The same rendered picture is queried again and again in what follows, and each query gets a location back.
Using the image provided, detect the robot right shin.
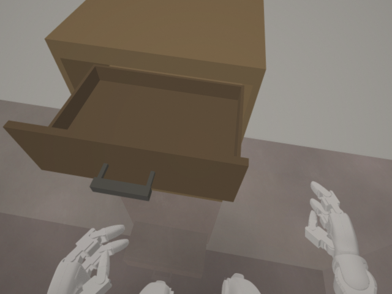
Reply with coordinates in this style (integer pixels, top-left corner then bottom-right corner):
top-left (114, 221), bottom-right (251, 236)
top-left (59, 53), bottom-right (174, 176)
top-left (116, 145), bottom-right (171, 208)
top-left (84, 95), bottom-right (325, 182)
top-left (230, 273), bottom-right (244, 279)

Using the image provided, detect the right robot forearm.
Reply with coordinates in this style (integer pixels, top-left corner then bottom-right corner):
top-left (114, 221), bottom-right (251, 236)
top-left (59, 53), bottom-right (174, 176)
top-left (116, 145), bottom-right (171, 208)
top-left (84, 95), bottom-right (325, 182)
top-left (332, 254), bottom-right (377, 294)

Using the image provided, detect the right robot thigh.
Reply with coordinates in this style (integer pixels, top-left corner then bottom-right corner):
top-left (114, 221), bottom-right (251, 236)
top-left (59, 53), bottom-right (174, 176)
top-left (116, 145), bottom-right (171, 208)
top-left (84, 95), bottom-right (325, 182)
top-left (222, 277), bottom-right (261, 294)

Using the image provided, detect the handle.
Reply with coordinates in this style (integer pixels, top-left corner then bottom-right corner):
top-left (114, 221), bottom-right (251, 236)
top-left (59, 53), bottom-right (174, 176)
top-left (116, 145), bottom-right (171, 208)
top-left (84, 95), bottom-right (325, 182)
top-left (90, 163), bottom-right (155, 201)

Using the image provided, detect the drawer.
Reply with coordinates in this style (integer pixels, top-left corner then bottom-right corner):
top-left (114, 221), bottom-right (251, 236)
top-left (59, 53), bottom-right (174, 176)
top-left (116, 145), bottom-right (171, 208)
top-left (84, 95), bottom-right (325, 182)
top-left (3, 64), bottom-right (249, 202)

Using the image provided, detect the robot left hand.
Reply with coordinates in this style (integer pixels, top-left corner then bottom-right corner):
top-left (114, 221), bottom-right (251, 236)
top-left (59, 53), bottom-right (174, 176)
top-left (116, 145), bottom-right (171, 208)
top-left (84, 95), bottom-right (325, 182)
top-left (47, 225), bottom-right (129, 294)

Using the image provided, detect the cabinet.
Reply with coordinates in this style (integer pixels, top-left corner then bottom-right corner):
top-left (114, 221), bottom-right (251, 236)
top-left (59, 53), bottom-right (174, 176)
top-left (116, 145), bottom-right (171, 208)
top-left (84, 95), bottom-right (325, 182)
top-left (45, 0), bottom-right (266, 202)

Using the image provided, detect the robot right hand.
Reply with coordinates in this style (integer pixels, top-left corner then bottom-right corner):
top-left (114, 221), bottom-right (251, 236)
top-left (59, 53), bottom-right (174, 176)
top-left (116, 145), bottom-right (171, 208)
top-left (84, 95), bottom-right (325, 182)
top-left (305, 181), bottom-right (360, 258)

